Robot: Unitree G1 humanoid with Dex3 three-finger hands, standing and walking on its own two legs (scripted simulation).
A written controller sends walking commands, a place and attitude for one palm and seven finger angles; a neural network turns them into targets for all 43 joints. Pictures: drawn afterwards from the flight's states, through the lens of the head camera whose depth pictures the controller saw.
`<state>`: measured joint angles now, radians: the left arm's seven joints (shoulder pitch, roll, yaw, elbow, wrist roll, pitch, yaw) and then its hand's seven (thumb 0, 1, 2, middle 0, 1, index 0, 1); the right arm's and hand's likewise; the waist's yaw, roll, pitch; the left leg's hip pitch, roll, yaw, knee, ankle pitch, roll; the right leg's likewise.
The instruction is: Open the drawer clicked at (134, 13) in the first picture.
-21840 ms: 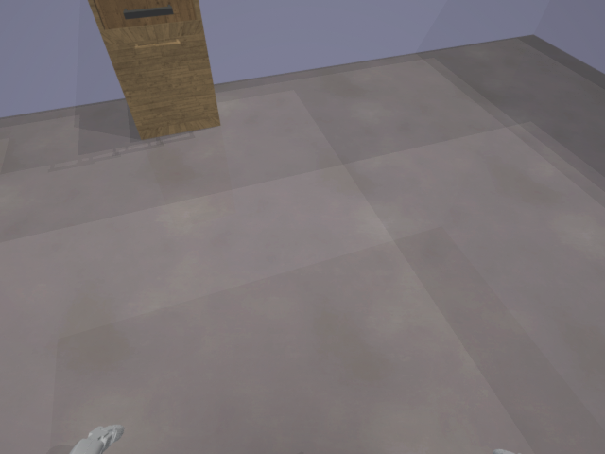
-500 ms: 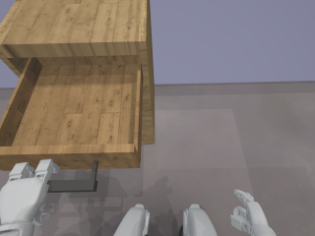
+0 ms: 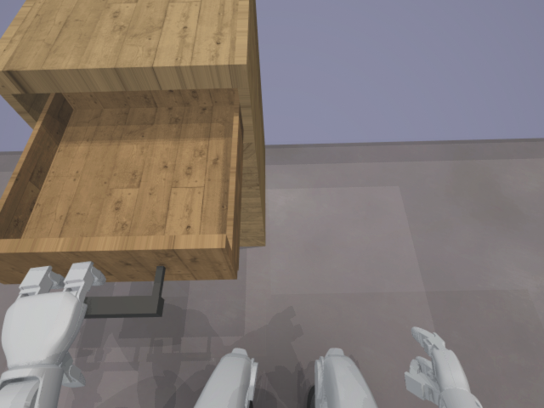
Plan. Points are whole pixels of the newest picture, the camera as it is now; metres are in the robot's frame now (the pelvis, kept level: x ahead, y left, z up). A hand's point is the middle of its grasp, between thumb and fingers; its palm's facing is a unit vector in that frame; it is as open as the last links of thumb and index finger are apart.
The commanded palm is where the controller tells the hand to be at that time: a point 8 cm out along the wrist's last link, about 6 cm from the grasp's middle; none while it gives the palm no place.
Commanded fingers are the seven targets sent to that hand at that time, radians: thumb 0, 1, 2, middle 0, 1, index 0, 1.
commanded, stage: lift the hand off the handle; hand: left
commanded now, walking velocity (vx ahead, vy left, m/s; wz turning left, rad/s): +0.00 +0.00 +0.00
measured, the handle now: (95, 291) +0.26 +0.29 -0.01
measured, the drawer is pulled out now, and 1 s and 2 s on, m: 0.30 0.30 0.29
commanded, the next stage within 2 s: none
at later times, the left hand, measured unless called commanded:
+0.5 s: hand (58, 320) +0.22 +0.31 +0.00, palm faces -0.07 -0.03 -1.00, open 13.4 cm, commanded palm +0.22 +0.31 +0.06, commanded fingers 0.00 -0.50 0.30 -0.30 -1.20 -0.30 -1.20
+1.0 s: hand (36, 312) +0.22 +0.32 +0.04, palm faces -0.08 -0.04 -1.00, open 13.2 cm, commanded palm +0.22 +0.31 +0.10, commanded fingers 0.00 -0.50 0.30 -0.30 -1.20 -0.30 -1.20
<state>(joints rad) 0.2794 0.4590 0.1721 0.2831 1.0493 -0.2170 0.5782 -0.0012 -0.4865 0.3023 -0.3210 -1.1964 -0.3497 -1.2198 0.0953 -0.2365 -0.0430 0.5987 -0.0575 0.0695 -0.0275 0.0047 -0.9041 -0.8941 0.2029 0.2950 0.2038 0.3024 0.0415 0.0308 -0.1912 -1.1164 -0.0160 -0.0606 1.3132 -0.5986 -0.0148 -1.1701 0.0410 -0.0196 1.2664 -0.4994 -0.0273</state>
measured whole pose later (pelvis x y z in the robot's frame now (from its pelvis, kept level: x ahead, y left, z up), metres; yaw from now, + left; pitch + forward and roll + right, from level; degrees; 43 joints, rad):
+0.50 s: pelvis +0.01 +0.00 +0.03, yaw +0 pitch +19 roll -1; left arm 0.33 0.47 0.15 0.24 1.02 -0.20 0.54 0.00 -0.49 0.30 -0.32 -1.20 -0.40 -1.21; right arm 0.14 -0.25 -0.04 0.59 -0.05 0.05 -0.04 0.01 -0.90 -0.89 0.20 0.30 0.20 0.30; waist 0.03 0.04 -0.17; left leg -0.95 -0.02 -0.06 1.17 -0.56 -0.01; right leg -1.00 0.04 -0.01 1.12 -0.46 -0.02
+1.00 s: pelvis +0.03 +0.02 +0.05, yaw +0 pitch +17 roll -2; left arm 0.38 0.47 0.13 0.16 0.99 -0.17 0.49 0.00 -0.49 0.30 -0.32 -1.20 -0.43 -1.23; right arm 0.15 -0.24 -0.03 0.56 -0.04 0.07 -0.03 0.01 -0.90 -0.89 0.20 0.30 0.20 0.30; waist 0.04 0.05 -0.15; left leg -0.81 -0.02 -0.05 1.05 -0.53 0.01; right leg -0.85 0.03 -0.01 1.00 -0.44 -0.01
